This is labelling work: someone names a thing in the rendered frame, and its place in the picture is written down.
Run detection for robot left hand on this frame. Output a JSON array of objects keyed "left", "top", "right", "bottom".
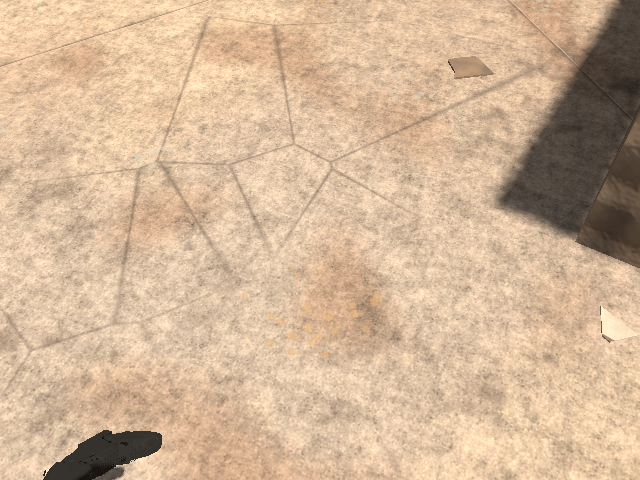
[{"left": 43, "top": 430, "right": 162, "bottom": 480}]

